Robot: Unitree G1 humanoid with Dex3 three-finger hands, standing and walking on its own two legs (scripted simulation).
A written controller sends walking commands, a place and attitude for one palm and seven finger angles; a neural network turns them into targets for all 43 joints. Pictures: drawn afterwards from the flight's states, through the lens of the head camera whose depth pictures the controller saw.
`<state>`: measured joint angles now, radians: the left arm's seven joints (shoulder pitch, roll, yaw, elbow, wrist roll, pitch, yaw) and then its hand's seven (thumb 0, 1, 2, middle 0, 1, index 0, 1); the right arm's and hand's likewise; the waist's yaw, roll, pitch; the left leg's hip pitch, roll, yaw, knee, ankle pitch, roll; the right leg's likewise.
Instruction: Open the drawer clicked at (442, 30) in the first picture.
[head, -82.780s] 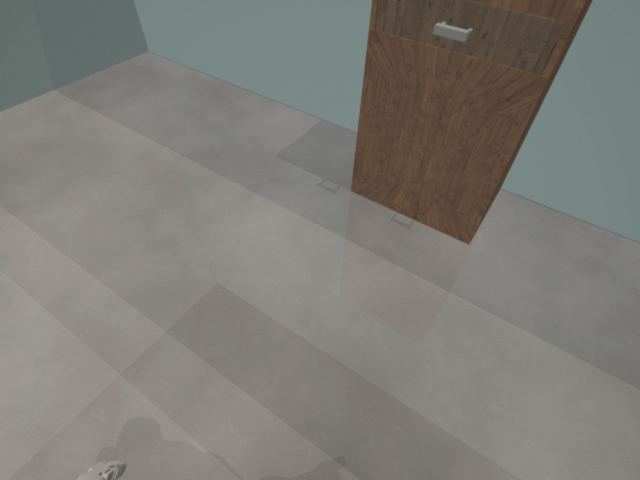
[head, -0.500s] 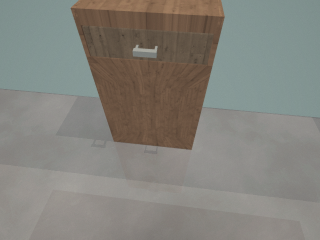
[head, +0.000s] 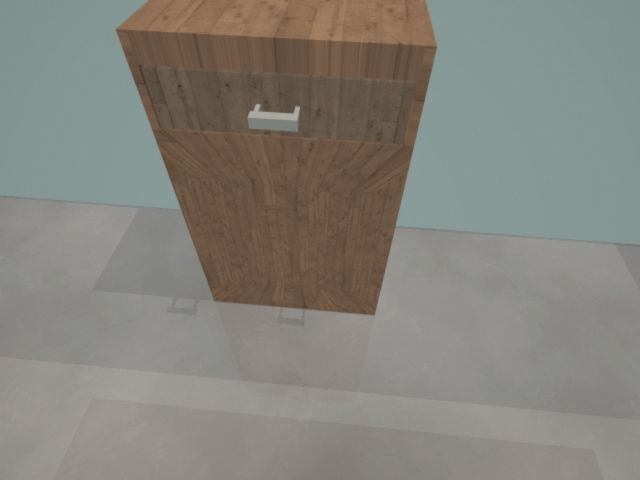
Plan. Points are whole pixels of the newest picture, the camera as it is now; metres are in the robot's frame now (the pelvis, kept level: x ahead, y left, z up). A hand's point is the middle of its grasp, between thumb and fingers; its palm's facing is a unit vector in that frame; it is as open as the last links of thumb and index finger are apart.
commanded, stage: take the last steps up to it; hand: left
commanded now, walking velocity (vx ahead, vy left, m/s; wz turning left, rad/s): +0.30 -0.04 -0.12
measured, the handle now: (275, 115) +0.77 +0.13 +0.04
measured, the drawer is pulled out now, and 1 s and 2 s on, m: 0.00 0.00 0.00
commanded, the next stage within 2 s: come to a stop and stand still in 0.50 s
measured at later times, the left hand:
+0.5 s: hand (231, 413) +0.25 +0.16 -0.17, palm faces -0.08 -0.98 -0.19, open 7.3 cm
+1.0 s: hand (250, 366) +0.32 +0.14 -0.17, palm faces -0.02 -0.96 -0.29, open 7.3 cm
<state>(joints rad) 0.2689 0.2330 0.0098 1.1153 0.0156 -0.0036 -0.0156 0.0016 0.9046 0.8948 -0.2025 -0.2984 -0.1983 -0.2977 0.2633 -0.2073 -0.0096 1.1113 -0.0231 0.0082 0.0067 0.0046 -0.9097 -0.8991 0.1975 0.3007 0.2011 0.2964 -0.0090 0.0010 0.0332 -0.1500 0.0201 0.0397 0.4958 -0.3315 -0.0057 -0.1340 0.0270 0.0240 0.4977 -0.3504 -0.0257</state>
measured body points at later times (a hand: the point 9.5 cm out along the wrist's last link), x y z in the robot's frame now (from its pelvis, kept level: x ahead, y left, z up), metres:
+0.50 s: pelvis +0.15 -0.03 -0.01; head +0.19 -0.03 +0.44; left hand +0.25 +0.21 -0.16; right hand +0.03 -0.22 -0.15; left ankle +0.04 +0.11 -0.74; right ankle +0.24 -0.16 -0.72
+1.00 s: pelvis +0.25 -0.07 -0.01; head +0.30 -0.08 +0.44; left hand +0.33 +0.19 -0.15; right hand +0.32 -0.32 -0.16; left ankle +0.23 +0.07 -0.72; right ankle +0.25 -0.17 -0.74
